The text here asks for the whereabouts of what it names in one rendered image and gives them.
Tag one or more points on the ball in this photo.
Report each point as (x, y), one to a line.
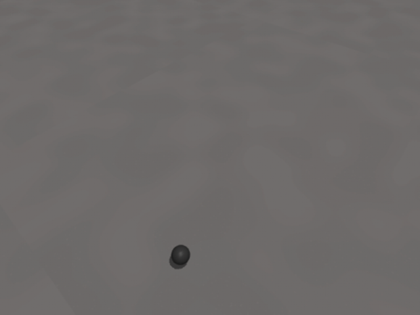
(180, 254)

